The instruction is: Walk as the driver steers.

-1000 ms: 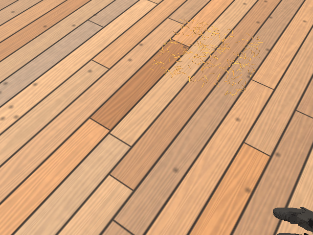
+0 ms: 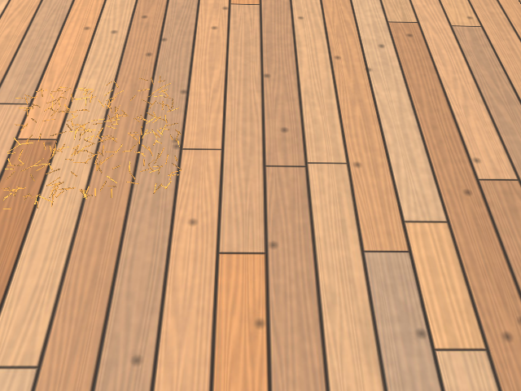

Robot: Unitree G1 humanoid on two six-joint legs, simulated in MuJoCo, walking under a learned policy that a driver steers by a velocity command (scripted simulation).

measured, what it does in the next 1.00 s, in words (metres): steps on the spot: right foot, then left foot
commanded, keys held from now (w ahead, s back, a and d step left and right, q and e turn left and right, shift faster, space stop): e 0.08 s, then no key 0.92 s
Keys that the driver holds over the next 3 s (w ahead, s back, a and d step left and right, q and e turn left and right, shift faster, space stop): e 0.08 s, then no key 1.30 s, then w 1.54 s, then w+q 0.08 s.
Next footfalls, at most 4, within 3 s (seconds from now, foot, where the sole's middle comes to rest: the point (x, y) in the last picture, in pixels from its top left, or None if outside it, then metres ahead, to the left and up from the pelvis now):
0.34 right None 0.02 -0.15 -0.77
0.64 left None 0.04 0.10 -0.77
2.06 left None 0.43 0.04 -0.77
2.62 right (353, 301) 0.71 -0.24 -0.77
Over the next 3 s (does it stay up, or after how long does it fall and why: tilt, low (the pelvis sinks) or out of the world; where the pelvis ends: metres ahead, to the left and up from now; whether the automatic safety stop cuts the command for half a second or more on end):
stays up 0.75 -0.14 0.01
